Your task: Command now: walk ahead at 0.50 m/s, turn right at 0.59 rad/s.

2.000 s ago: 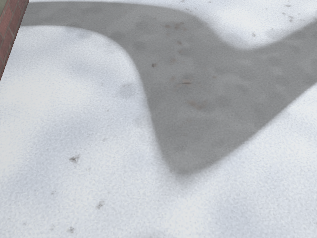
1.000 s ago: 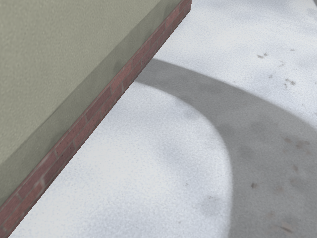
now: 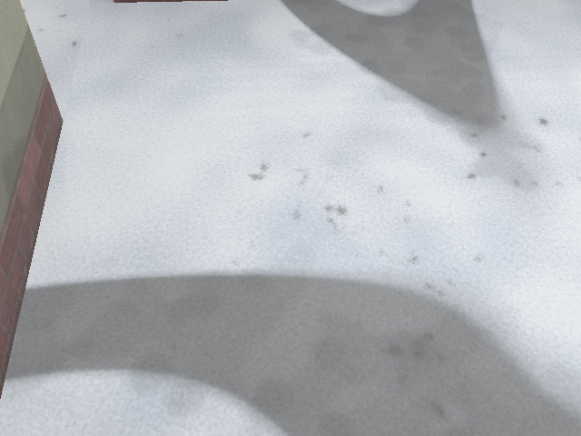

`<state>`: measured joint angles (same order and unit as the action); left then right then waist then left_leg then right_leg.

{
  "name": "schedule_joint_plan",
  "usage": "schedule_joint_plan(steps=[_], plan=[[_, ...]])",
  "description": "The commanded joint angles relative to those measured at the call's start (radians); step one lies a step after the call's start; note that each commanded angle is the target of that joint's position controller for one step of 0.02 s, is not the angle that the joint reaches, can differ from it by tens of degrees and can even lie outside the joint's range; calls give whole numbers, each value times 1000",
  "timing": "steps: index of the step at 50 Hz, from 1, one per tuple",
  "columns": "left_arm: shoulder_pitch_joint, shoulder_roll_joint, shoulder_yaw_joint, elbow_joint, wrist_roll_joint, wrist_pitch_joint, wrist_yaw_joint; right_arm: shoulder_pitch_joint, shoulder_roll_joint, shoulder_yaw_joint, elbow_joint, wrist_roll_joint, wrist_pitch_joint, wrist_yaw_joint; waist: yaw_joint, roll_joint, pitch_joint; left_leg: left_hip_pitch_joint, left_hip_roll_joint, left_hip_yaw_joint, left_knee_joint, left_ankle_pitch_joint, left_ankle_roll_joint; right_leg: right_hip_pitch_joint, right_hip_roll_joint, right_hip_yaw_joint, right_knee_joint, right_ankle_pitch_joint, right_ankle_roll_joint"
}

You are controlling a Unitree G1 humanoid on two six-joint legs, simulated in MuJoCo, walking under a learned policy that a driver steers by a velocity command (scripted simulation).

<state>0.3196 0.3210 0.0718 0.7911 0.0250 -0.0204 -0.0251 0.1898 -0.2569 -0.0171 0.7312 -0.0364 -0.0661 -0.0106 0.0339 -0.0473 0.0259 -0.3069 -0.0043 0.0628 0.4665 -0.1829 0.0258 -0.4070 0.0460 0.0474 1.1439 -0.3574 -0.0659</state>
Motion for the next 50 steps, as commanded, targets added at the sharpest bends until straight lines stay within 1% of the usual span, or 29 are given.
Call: schedule_joint_plan(steps=[1,4,8,11,14,16,17,18,19,20,21,22,23,24,25,28,31,34,39,41,42,43,44,45,46,47,48,49,50], plan=[[25,47,10,-65,10,18,-18,90,-103,-29,-8,20,-29,1,-23,165,-27,178,256,-231,-273,112,112,-194,-78,27,30,72,22],[-63,28,4,-105,15,23,-31,104,-104,-31,13,23,-46,-1,-28,150,-11,196,264,-133,-307,160,129,-285,-91,21,-24,150,44],[-185,6,-10,-144,15,23,-49,123,-110,-41,45,22,-50,-1,-52,140,27,190,240,-2,-322,177,117,-273,-108,-24,-227,291,56],[-256,-19,-25,-171,22,17,-54,163,-125,-46,82,25,-53,5,-64,128,35,199,256,41,-312,265,115,-180,-92,-72,-407,303,29],[-292,-11,-26,-176,31,11,-47,210,-150,-51,127,25,-38,8,-77,127,49,271,279,61,-275,378,116,-121,-62,-124,-508,198,-14],[-232,-2,-21,-155,38,2,-35,214,-171,-51,152,27,-24,7,-38,140,14,317,281,93,-142,666,109,-9,-12,-154,-569,124,-52],[-109,4,-13,-112,45,-10,-25,203,-170,-46,159,32,-16,6,29,119,-55,289,256,135,27,779,93,162,25,-164,-644,167,-75],[63,43,4,-57,51,-23,-12,208,-148,-32,151,30,-12,3,94,72,-168,176,231,142,246,655,78,401,-9,-99,-654,181,-98],[163,159,30,-40,50,-26,6,245,-55,-7,83,43,-15,12,89,-141,-315,-140,131,162,595,117,27,706,-313,325,-694,110,-187],[165,204,43,-40,0,-19,14,252,-103,-26,76,28,-10,11,68,-174,-393,-296,4,16,809,-350,14,736,-461,686,-837,255,-265],[99,181,38,-32,-14,-17,20,168,-135,-37,66,20,-2,9,52,-24,-255,-373,64,-73,848,-279,23,650,-414,497,-829,329,-245],[47,124,21,-22,-12,-24,22,134,-97,-24,58,27,-10,14,22,12,-133,-375,95,-81,798,-206,28,508,-369,359,-850,392,-220],[3,75,6,-15,-10,-31,20,138,-81,-20,71,27,-9,18,-17,31,-67,-331,126,-83,712,-165,28,401,-313,262,-891,415,-174],[-27,42,-5,-8,-16,-39,19,163,-76,-19,85,15,4,21,-51,2,-36,-278,138,-86,656,-143,20,326,-270,198,-927,427,-145],[-35,28,-9,-5,-13,-45,20,195,-82,-24,111,3,23,31,-61,-17,-26,-238,128,-68,655,-124,10,290,-250,165,-952,434,-137],[9,52,0,30,-23,-63,19,162,-66,-28,107,3,43,46,-71,-9,-15,-274,124,-57,618,-41,-6,294,-229,111,-998,464,-147],[59,54,2,64,-25,-65,20,39,-62,-28,77,1,46,46,-42,-12,37,-373,135,-50,518,56,-24,325,-225,87,-1033,434,-154],[86,54,1,90,-23,-67,21,-65,-53,-22,51,6,41,48,-19,-16,63,-380,123,-38,364,136,-28,354,-215,54,-1042,441,-148],[144,64,-5,138,-11,-65,27,-192,-57,-16,8,6,33,59,21,-22,85,-324,83,-3,157,169,13,455,-241,22,-1009,561,-134],[135,79,-5,150,-6,-62,35,-183,-69,-21,5,6,26,57,4,-22,84,-275,60,2,112,114,45,496,-263,18,-963,682,-120],[118,89,-4,152,-4,-62,39,-146,-78,-25,15,5,23,53,-18,-26,68,-214,36,11,91,73,62,509,-264,7,-909,815,-108],[105,100,-2,156,0,-61,42,-74,-93,-33,38,5,18,45,-50,-32,28,-123,3,22,75,32,79,521,-258,-3,-816,956,-94],[90,106,-2,160,1,-57,41,64,-107,-43,84,2,10,36,-113,-10,-45,32,-33,39,14,39,99,508,-227,-30,-641,1016,-77],[97,88,-10,154,-2,-58,40,228,-149,-59,135,-13,-1,24,-172,32,-148,277,33,-31,-5,33,131,372,-184,-56,-410,847,-60],[200,-18,-36,121,-37,-63,29,335,-278,-93,145,-34,-3,12,-143,255,-298,596,343,-484,-38,-87,244,28,-43,-116,-18,365,-8],[194,30,-22,141,-25,-64,33,301,-256,-90,151,3,8,22,-132,274,-334,606,419,-772,-193,-74,289,-134,61,-1,149,-159,-16],[112,62,-11,128,-14,-61,34,181,-206,-79,134,24,12,24,-91,166,-165,463,375,-606,-194,-130,261,-194,-18,48,183,-86,-29],[62,53,-15,119,-14,-66,27,99,-135,-61,119,24,9,28,-69,100,-74,326,334,-481,-228,-90,239,-180,-64,35,126,0,-31],[43,31,-17,120,-13,-63,22,69,-99,-50,125,21,4,28,-45,96,-20,237,281,-382,-265,-44,203,-147,-100,24,56,42,-30]])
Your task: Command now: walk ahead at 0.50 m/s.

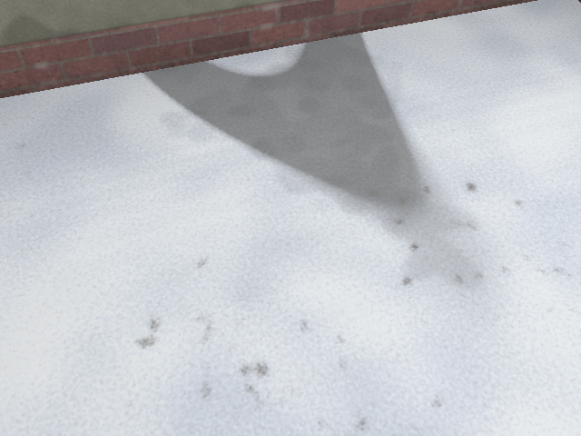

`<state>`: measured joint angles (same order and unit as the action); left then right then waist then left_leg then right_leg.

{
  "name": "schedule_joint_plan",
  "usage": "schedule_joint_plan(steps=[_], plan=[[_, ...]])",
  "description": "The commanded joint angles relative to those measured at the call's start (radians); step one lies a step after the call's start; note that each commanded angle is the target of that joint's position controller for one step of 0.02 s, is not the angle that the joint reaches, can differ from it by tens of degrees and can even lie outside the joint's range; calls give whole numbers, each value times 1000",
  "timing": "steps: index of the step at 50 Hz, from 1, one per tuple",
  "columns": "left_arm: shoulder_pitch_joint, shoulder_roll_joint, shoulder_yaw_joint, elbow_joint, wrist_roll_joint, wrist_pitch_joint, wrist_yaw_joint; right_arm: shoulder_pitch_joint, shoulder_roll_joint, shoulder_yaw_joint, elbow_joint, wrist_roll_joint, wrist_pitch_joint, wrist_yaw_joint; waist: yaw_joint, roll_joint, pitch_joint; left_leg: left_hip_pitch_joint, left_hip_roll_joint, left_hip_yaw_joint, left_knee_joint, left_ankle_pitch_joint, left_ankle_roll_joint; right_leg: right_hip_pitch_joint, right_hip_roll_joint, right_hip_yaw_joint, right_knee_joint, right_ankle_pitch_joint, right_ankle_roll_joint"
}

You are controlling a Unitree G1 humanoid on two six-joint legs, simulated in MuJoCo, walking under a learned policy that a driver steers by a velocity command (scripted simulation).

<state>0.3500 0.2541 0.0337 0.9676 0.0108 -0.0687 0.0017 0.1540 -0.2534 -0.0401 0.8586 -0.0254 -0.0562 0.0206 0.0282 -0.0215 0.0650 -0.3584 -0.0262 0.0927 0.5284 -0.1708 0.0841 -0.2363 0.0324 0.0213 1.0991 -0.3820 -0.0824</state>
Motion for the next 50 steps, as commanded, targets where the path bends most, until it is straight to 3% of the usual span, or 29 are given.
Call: schedule_joint_plan(steps=[1,2,4,7,10,16,18,20,21,22,23,24,25,26,27,29,32,35,38,40,41,42,43,44,47,50], plan=[[18,89,19,-53,17,-1,-10,97,-79,-18,12,12,-11,-6,-17,92,-31,222,263,-343,-353,-5,119,-274,-106,42,51,90,-3],[37,72,15,-39,26,12,-18,106,-73,-15,21,10,-18,-7,-6,102,-36,196,244,-301,-368,43,116,-239,-107,28,40,108,8],[22,56,13,-40,27,27,-26,149,-89,-19,47,16,-33,-5,2,90,-31,188,235,-256,-392,117,131,-254,-116,8,6,136,27],[-103,56,11,-75,27,35,-33,195,-102,-21,73,19,-39,-5,-16,75,19,212,222,-212,-443,97,141,-366,-146,-19,-113,235,59],[-249,37,2,-130,22,27,-34,254,-92,-18,102,23,-37,-9,-47,63,43,246,203,-190,-439,185,133,-401,-147,-48,-288,321,83],[-382,41,-5,-185,13,13,-28,320,-114,-24,126,15,-28,-20,-84,88,26,342,209,-220,-334,367,124,-336,-88,-62,-498,365,86],[-357,54,-2,-188,12,2,-22,296,-125,-29,124,9,-23,-27,-60,98,19,375,219,-231,-271,478,105,-285,-72,-53,-545,314,66],[-202,73,10,-136,21,-20,-8,274,-121,-30,126,11,-21,-32,-3,93,-49,393,182,-208,-95,689,59,-98,-25,-70,-633,320,33],[-69,98,20,-94,35,-37,3,272,-106,-26,125,22,-23,-32,50,58,-129,336,130,-172,75,638,29,93,-51,-59,-689,451,9],[81,174,36,-74,57,-48,15,288,-64,-13,90,35,-26,-35,84,-46,-275,163,66,-130,339,268,1,349,-279,143,-634,738,-34],[86,261,62,-66,37,-31,7,481,30,1,117,75,-13,-41,19,-274,-431,-87,-89,-80,659,-454,-29,572,-527,455,-631,1054,-218],[46,184,51,-84,-2,-13,0,437,-80,-25,144,35,3,-52,19,-88,-390,-111,-42,-170,718,-417,-21,466,-464,435,-666,1004,-208],[-51,109,28,-95,-6,-14,1,345,-65,-27,128,24,6,-47,-4,-51,-245,-136,-12,-179,703,-352,-27,336,-414,299,-696,974,-183],[-108,57,11,-98,1,-15,3,291,-41,-23,116,17,7,-42,-21,-37,-164,-136,21,-172,650,-302,-35,237,-365,215,-736,966,-151],[-119,34,2,-90,-1,-18,9,257,-38,-25,112,7,18,-36,-31,-60,-120,-117,41,-172,600,-271,-46,170,-328,153,-768,966,-130],[-120,29,-5,-70,0,-26,14,286,-16,-23,127,-3,44,-27,-66,-74,-133,-4,31,-155,543,-221,-67,73,-289,76,-795,995,-118],[-139,52,-8,-55,9,-35,12,278,8,-13,138,1,67,-30,-100,-75,-147,68,27,-131,388,-186,-81,3,-264,2,-803,976,-125],[-117,64,-10,-32,13,-21,11,199,5,-1,134,3,81,-40,-72,-112,-142,124,35,-97,217,-133,-80,-29,-248,-4,-820,769,-119],[-99,73,-8,-13,10,5,13,156,-7,6,139,4,85,-46,-54,-97,-123,173,41,-78,99,-112,-72,-62,-253,44,-835,433,-112],[-110,65,-11,-7,2,22,18,152,-5,14,151,-3,75,-50,-72,-47,-83,262,50,-86,-85,-14,-56,-125,-227,59,-818,202,-62],[-89,47,-15,-1,5,26,19,156,-33,13,154,-9,65,-54,-66,1,-63,295,111,-158,-158,41,-48,-153,-204,63,-800,129,-19],[-41,26,-14,1,5,30,17,155,-88,7,151,-16,52,-60,-20,93,-44,282,216,-271,-203,127,-32,-155,-134,14,-737,79,17],[30,-33,-27,33,-10,44,18,102,-80,11,163,16,50,-57,26,202,-27,96,233,-300,-244,3,5,-10,-73,-37,-767,96,39],[17,-7,-23,54,-4,52,22,69,-30,21,158,21,46,-51,16,159,9,20,199,-288,-276,-94,-14,76,-83,-25,-767,155,51],[-8,24,-12,69,2,53,22,96,-20,23,184,24,39,-54,-3,101,5,62,133,-222,-266,-63,-45,98,-119,3,-772,220,43],[-10,-2,-18,92,-1,48,26,125,-6,25,206,23,38,-56,-17,48,-8,133,129,-207,-241,3,-38,65,-126,8,-792,218,47]])
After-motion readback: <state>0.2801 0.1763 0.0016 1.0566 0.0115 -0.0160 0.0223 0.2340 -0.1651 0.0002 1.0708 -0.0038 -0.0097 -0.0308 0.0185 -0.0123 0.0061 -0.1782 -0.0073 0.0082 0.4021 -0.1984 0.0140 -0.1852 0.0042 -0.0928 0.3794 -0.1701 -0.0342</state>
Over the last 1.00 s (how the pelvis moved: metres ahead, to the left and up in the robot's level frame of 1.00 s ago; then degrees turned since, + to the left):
0.52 -0.07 -0.01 -13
